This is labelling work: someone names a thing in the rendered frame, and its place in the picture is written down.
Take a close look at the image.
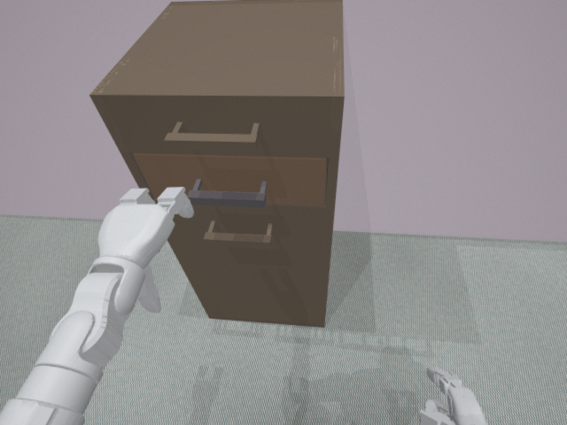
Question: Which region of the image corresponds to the robot left forearm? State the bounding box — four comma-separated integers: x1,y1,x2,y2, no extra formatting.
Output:
0,256,145,425

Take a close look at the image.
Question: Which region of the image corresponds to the drawer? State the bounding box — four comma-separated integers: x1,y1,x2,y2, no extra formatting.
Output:
133,153,326,205

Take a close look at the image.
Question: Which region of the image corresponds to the handle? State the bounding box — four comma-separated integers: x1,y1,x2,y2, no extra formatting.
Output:
164,133,259,152
204,232,272,248
187,179,268,208

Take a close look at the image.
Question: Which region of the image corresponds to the cabinet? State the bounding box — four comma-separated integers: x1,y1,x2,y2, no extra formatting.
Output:
89,0,345,328

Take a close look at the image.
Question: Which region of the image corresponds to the left robot hand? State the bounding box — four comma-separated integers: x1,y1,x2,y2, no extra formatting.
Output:
98,187,194,313

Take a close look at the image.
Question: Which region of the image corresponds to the right robot hand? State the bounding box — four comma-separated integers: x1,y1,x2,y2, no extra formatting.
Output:
420,367,487,425

